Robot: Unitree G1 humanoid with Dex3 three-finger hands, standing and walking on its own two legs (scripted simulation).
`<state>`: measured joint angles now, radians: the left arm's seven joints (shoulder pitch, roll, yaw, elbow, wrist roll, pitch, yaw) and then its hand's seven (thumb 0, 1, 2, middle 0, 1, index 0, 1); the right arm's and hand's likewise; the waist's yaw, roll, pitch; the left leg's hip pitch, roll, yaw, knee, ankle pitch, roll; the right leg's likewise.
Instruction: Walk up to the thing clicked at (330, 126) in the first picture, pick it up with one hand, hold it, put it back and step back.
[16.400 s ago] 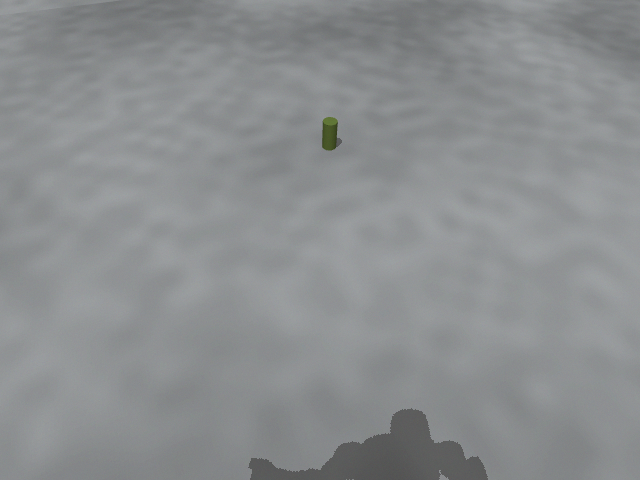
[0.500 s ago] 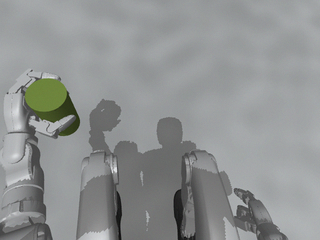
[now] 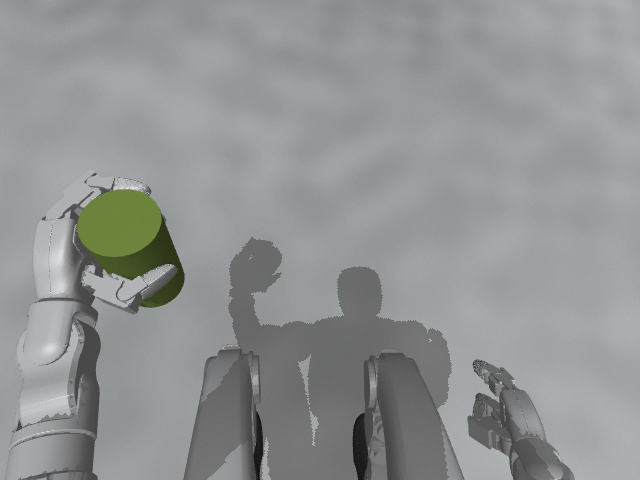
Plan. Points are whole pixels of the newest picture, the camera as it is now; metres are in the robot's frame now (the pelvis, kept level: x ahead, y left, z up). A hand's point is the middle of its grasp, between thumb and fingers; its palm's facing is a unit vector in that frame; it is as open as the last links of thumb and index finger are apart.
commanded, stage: lift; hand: left
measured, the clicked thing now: (139, 255) +0.36 +0.21 +0.01
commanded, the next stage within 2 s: hold in 1.32 s
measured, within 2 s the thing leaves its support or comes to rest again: neither
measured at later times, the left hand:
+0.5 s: hand (77, 183) +0.36 +0.21 +0.16, palm faces +0.09 -1.00 -0.01, open 10.5 cm
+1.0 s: hand (61, 134) +0.37 +0.19 +0.22, palm faces +0.07 -1.00 +0.00, open 10.5 cm
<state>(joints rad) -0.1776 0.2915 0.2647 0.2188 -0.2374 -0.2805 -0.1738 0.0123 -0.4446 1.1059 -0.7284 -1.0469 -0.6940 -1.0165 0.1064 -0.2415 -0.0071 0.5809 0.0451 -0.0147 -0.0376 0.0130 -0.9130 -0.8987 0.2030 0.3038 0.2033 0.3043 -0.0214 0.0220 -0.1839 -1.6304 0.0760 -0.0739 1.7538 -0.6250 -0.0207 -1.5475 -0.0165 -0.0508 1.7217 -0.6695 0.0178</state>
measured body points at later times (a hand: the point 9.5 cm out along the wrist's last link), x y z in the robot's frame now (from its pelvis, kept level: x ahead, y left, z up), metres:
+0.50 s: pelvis +0.03 +0.01 +0.12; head +0.12 +0.03 +0.56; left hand +0.35 +0.26 +0.17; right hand +0.19 -0.23 +0.02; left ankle +0.07 +0.13 -0.50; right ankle +0.06 -0.13 -0.50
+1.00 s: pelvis +0.04 +0.00 +0.17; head +0.10 +0.02 +0.61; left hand +0.36 +0.25 +0.22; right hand +0.19 -0.24 +0.07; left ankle +0.07 +0.13 -0.50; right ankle +0.06 -0.13 -0.50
